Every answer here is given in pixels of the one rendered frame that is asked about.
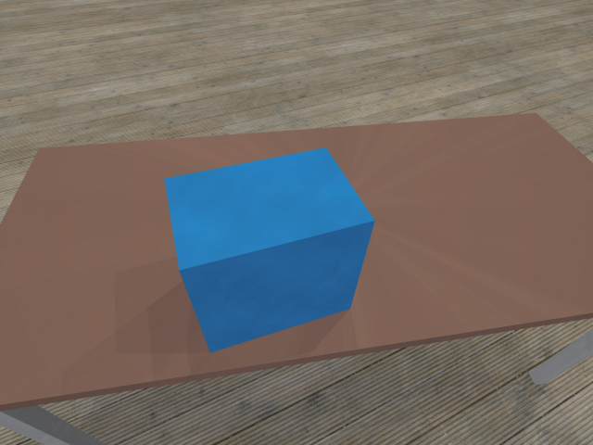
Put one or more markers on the carton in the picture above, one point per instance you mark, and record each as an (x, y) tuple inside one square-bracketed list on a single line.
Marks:
[(267, 245)]

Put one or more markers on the table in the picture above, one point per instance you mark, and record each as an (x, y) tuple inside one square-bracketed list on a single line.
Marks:
[(482, 225)]

